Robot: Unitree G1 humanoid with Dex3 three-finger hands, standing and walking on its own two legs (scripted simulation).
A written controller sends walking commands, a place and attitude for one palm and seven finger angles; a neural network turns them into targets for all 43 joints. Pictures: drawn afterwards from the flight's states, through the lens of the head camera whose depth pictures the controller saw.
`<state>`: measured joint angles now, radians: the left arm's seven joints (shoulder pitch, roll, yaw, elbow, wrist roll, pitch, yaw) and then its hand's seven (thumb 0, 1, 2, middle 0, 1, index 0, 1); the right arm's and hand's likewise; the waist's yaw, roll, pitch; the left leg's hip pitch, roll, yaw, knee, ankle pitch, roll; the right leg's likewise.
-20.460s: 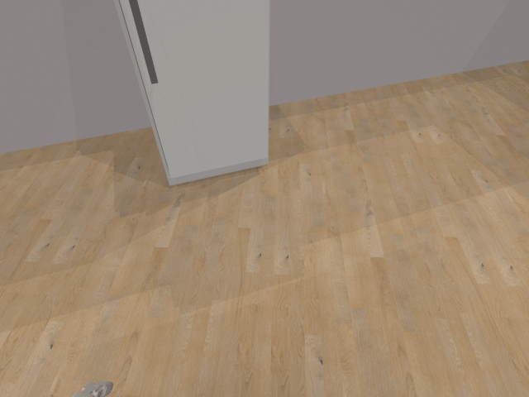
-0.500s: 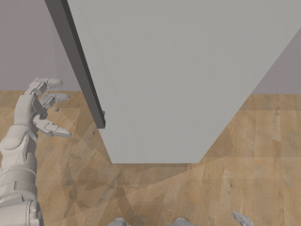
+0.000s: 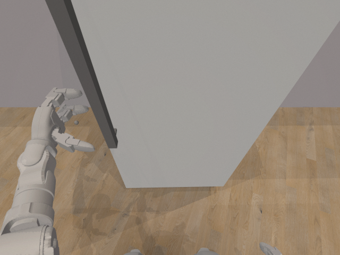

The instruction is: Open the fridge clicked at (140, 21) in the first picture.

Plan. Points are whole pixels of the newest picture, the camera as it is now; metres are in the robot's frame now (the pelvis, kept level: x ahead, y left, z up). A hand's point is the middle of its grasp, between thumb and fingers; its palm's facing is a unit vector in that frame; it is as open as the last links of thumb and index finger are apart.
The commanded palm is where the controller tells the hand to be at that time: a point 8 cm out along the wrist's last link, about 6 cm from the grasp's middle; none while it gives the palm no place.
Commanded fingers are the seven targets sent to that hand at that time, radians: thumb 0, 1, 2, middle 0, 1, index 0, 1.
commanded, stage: feel for the door with the fingertips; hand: left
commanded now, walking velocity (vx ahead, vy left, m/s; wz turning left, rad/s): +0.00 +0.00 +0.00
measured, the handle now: (93, 80) +0.46 +0.18 +0.15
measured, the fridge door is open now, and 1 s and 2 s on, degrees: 0 0 0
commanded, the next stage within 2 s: slide the fingers in behind the handle in 0.38 s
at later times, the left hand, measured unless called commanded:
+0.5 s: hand (82, 117) +0.42 +0.22 +0.07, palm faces +0.03 -1.00 -0.02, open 13.7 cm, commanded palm +0.39 +0.27 +0.08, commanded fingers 0.00 -0.50 0.30 -0.30 -1.20 -0.30 -1.20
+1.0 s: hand (85, 120) +0.41 +0.21 +0.07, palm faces +0.01 -1.00 +0.01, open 14.0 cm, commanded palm +0.39 +0.26 +0.08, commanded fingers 0.00 -0.50 0.30 -0.30 -1.20 -0.30 -1.20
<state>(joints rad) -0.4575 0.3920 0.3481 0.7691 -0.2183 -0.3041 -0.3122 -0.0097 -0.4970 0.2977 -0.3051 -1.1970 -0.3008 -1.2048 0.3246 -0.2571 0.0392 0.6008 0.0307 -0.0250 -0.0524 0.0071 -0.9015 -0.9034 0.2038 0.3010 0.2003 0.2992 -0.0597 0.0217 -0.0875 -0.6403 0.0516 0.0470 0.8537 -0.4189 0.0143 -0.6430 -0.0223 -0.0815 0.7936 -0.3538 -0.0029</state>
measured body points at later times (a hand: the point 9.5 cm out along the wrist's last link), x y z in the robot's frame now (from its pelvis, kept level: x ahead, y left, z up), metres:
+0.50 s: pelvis +0.00 -0.01 +0.00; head +0.07 +0.00 +0.44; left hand +0.41 +0.27 +0.08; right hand +0.07 -0.27 -0.12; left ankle +0.00 +0.11 -0.70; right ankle +0.02 -0.12 -0.70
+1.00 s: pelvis +0.00 +0.00 +0.00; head +0.07 +0.01 +0.44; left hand +0.40 +0.26 +0.07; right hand +0.09 -0.26 -0.11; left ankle +0.00 +0.11 -0.70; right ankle +0.02 -0.12 -0.70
